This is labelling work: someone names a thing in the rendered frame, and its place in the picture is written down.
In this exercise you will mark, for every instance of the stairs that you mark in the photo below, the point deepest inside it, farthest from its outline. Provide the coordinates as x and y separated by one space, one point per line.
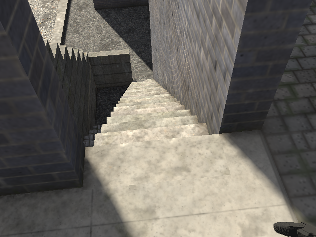
146 112

